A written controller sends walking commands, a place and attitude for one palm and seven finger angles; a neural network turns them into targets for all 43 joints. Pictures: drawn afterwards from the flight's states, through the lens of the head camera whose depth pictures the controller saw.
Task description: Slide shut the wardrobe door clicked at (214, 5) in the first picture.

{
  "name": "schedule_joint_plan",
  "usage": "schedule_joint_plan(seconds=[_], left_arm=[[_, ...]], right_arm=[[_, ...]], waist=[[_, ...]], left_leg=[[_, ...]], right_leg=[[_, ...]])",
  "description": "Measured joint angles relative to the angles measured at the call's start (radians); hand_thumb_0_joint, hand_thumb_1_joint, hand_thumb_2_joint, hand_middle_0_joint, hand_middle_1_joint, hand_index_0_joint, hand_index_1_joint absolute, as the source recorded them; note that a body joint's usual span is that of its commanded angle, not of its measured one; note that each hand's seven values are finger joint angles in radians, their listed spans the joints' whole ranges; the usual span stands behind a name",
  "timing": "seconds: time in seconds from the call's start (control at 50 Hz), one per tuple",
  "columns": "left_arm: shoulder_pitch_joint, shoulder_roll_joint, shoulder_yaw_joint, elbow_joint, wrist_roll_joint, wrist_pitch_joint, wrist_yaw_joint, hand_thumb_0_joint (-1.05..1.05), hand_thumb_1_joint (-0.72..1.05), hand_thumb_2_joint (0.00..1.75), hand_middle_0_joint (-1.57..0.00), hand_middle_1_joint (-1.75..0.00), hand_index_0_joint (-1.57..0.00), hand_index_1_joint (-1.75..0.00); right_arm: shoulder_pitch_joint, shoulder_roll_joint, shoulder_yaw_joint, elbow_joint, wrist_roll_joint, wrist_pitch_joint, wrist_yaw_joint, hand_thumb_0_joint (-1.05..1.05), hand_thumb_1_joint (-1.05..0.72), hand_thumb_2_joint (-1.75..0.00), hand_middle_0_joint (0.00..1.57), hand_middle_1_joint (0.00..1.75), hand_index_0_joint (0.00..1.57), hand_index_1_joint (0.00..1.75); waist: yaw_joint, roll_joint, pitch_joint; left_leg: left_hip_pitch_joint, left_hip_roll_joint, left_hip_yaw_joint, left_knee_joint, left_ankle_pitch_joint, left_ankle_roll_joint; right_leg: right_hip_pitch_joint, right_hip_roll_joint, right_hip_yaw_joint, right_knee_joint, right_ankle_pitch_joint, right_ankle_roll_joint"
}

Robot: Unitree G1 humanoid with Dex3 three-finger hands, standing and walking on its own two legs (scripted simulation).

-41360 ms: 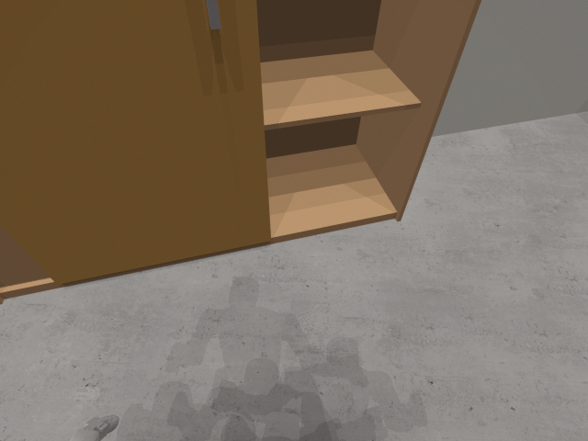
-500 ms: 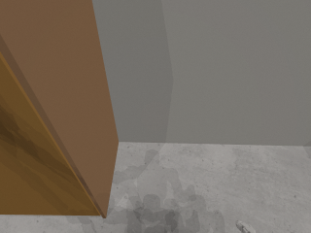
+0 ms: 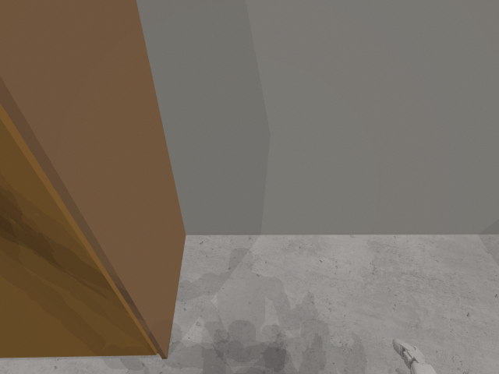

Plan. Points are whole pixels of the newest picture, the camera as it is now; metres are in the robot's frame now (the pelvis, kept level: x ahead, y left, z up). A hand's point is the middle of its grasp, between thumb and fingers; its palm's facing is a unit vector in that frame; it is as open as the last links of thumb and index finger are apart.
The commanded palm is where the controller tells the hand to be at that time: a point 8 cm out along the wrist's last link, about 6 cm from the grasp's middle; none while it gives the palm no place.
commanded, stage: stop walking and hold the door there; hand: left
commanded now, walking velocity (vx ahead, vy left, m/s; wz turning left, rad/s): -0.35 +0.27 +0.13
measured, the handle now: out of the picture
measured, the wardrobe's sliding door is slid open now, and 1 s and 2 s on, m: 0.01 0.01 0.02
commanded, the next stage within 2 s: loosen the grip on the handle in 1.72 s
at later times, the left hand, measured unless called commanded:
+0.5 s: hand out of the picture +0.27 +0.42 +0.23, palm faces +0.64 -0.74 -0.21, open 6.1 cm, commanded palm +0.22 +0.44 +0.23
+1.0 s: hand out of the picture +0.27 +0.41 +0.23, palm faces +0.44 -0.88 -0.17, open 6.1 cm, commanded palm +0.23 +0.44 +0.23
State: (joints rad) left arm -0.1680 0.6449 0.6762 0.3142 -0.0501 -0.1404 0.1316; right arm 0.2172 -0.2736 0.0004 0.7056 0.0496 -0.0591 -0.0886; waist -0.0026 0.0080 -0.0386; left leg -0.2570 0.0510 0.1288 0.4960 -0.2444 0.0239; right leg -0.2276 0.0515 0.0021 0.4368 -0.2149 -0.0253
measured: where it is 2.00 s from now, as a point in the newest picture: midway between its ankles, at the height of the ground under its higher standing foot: outside the picture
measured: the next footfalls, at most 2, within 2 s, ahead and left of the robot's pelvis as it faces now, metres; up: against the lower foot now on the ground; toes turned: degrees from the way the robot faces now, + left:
right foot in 0.50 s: -0.06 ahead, -0.04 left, +0.00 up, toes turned -6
left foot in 0.78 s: -0.06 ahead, +0.31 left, +0.00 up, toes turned +5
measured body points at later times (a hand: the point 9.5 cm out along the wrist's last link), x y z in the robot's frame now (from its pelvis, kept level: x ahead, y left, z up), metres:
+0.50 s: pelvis -0.07 +0.07 -0.01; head -0.04 +0.06 +0.44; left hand +0.23 +0.45 +0.24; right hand +0.09 -0.16 -0.12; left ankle -0.01 +0.14 -0.74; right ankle -0.10 -0.04 -0.74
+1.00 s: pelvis -0.10 +0.17 -0.01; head -0.04 +0.16 +0.43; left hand +0.24 +0.46 +0.23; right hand +0.09 -0.01 -0.13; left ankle -0.09 +0.32 -0.74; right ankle -0.08 +0.10 -0.74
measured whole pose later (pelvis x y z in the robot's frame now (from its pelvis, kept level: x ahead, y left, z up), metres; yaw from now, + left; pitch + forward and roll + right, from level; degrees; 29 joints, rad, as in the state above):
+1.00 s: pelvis -0.10 +0.17 -0.01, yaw +4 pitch -3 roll +0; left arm -0.47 0.35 0.30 0.02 -0.06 -0.04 0.14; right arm 0.10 -0.17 0.05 0.68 0.05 -0.06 -0.04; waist 0.01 0.04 0.18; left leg -0.28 0.06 0.04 0.63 -0.30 -0.03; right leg -0.27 0.02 -0.09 0.62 -0.29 -0.06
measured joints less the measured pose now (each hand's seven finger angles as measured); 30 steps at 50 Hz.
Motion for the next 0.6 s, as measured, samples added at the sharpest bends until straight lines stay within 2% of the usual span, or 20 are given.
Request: schedule_joint_plan(seconds=[0.06, 0.12, 0.18, 0.22, 0.28, 0.32, 0.36, 0.4, 0.44, 0.48, 0.5, 0.52, 0.56, 0.6], left_arm=[[-0.015, -0.003, -0.004, -0.006, 0.002, 0.003, 0.002, -0.18, 0.56, 0.76, -0.46, -1.40, -0.38, -1.41], [-0.037, -0.012, -0.017, -0.021, 0.002, 0.003, -0.001, -0.18, 0.55, 0.75, -0.46, -1.40, -0.39, -1.41], [-0.058, -0.021, -0.042, -0.050, 0.003, 0.002, -0.008, -0.18, 0.55, 0.75, -0.46, -1.40, -0.40, -1.40], [-0.070, -0.024, -0.061, -0.076, -0.001, 0.003, -0.012, -0.19, 0.55, 0.76, -0.46, -1.40, -0.39, -1.40], [-0.081, -0.028, -0.086, -0.102, -0.013, 0.002, -0.010, -0.18, 0.56, 0.78, -0.46, -1.40, -0.38, -1.40], [-0.094, -0.034, -0.099, -0.106, -0.010, 0.008, -0.002, -0.18, 0.57, 0.79, -0.45, -1.41, -0.37, -1.40], [-0.107, -0.048, -0.110, -0.101, -0.006, 0.014, 0.006, -0.17, 0.58, 0.78, -0.44, -1.42, -0.36, -1.40], [-0.122, -0.066, -0.122, -0.092, -0.014, 0.024, 0.008, -0.15, 0.60, 0.77, -0.42, -1.42, -0.35, -1.39], [-0.137, -0.081, -0.135, -0.083, -0.026, 0.038, 0.008, -0.14, 0.61, 0.76, -0.42, -1.42, -0.34, -1.39], [-0.156, -0.083, -0.146, -0.074, -0.036, 0.053, 0.006, -0.13, 0.63, 0.75, -0.43, -1.42, -0.34, -1.39], [-0.166, -0.085, -0.147, -0.072, -0.036, 0.056, 0.005, -0.13, 0.63, 0.74, -0.43, -1.41, -0.33, -1.39], [-0.172, -0.094, -0.149, -0.071, -0.036, 0.050, 0.005, -0.13, 0.64, 0.73, -0.44, -1.41, -0.33, -1.39], [-0.183, -0.111, -0.159, -0.072, -0.039, 0.027, -0.003, -0.13, 0.64, 0.73, -0.44, -1.41, -0.34, -1.39], [-0.192, -0.124, -0.176, -0.092, -0.028, 0.018, -0.014, -0.13, 0.63, 0.73, -0.45, -1.41, -0.35, -1.39]], right_arm=[[-0.016, -0.007, -0.008, -0.008, 0.000, 0.017, 0.000, 0.01, -0.90, -0.90, 0.20, 0.30, 0.20, 0.30], [-0.033, -0.020, -0.017, -0.013, 0.003, 0.031, 0.001, 0.01, -0.90, -0.90, 0.20, 0.30, 0.20, 0.30], [-0.039, -0.029, -0.021, -0.017, 0.007, 0.034, 0.002, 0.01, -0.90, -0.90, 0.20, 0.30, 0.20, 0.30], [-0.048, -0.028, -0.021, -0.016, 0.008, 0.036, 0.000, 0.01, -0.90, -0.90, 0.20, 0.30, 0.20, 0.30], [-0.059, -0.019, -0.016, -0.032, 0.012, 0.042, -0.003, 0.01, -0.90, -0.90, 0.20, 0.30, 0.20, 0.30], [-0.062, -0.007, -0.009, -0.048, 0.012, 0.040, -0.004, 0.01, -0.90, -0.90, 0.20, 0.30, 0.20, 0.30], [-0.060, 0.011, -0.001, -0.054, 0.009, 0.030, -0.005, 0.01, -0.90, -0.90, 0.20, 0.30, 0.20, 0.30], [-0.055, 0.030, 0.008, -0.047, 0.006, 0.016, 0.000, 0.01, -0.90, -0.90, 0.20, 0.30, 0.20, 0.30], [-0.049, 0.043, 0.019, -0.037, 0.004, 0.007, 0.011, 0.01, -0.90, -0.90, 0.20, 0.30, 0.20, 0.30], [-0.043, 0.050, 0.031, -0.033, -0.001, 0.006, 0.023, 0.01, -0.90, -0.90, 0.20, 0.30, 0.20, 0.30], [-0.047, 0.047, 0.035, -0.030, -0.005, 0.009, 0.030, 0.01, -0.90, -0.90, 0.20, 0.30, 0.20, 0.30], [-0.057, 0.040, 0.034, -0.021, -0.008, 0.016, 0.035, 0.01, -0.90, -0.90, 0.20, 0.30, 0.20, 0.30], [-0.067, 0.029, 0.030, 0.002, -0.013, 0.021, 0.042, 0.01, -0.90, -0.90, 0.20, 0.30, 0.20, 0.30], [-0.061, 0.026, 0.025, 0.015, -0.011, 0.022, 0.046, 0.01, -0.90, -0.90, 0.20, 0.30, 0.20, 0.30]], waist=[[-0.001, 0.013, 0.017], [0.011, 0.020, 0.036], [0.003, 0.010, 0.046], [-0.008, -0.010, 0.060], [-0.008, -0.026, 0.077], [-0.004, -0.026, 0.085], [0.001, -0.013, 0.088], [0.006, 0.002, 0.088], [0.009, 0.013, 0.084], [0.012, 0.013, 0.077], [0.012, 0.022, 0.078], [0.013, 0.036, 0.089], [0.023, 0.032, 0.108], [0.023, -0.006, 0.121]], left_leg=[[-0.031, -0.002, -0.019, 0.040, -0.006, -0.001], [-0.061, -0.023, -0.088, 0.099, -0.046, -0.015], [-0.057, -0.037, -0.128, 0.092, -0.055, -0.018], [-0.049, -0.059, -0.118, 0.057, 0.003, -0.009], [-0.054, -0.087, -0.093, 0.052, 0.009, 0.019], [-0.061, -0.094, -0.077, 0.057, 0.010, 0.034], [-0.065, -0.094, -0.066, 0.049, 0.021, 0.046], [-0.065, -0.094, -0.064, 0.025, 0.042, 0.052], [-0.067, -0.101, -0.062, -0.002, 0.066, 0.056], [-0.088, -0.115, -0.057, -0.001, 0.077, 0.057], [-0.114, -0.117, -0.061, 0.034, 0.055, 0.041], [-0.154, -0.123, -0.085, 0.127, -0.024, 0.008], [-0.241, -0.148, -0.125, 0.384, -0.125, -0.042], [-0.279, -0.145, -0.129, 0.525, -0.156, -0.063]], right_leg=[[-0.017, -0.001, -0.006, 0.015, 0.001, 0.003], [-0.042, -0.007, 0.003, 0.039, 0.002, 0.011], [-0.070, -0.034, 0.004, 0.066, -0.001, 0.029], [-0.087, -0.067, 0.008, 0.092, -0.007, 0.048], [-0.108, -0.095, 0.030, 0.109, 0.002, 0.069], [-0.135, -0.107, 0.021, 0.186, -0.082, 0.058], [-0.155, -0.099, 0.006, 0.305, -0.187, 0.048], [-0.142, -0.090, -0.021, 0.356, -0.227, 0.044], [-0.093, -0.087, -0.059, 0.301, -0.217, 0.042], [-0.016, -0.093, -0.094, 0.159, -0.152, 0.029], [0.003, -0.093, -0.101, 0.106, -0.117, 0.014], [-0.001, -0.091, -0.104, 0.101, -0.106, 0.012], [-0.009, -0.112, -0.091, 0.099, -0.097, 0.025], [-0.006, -0.154, -0.077, 0.087, -0.088, 0.046]])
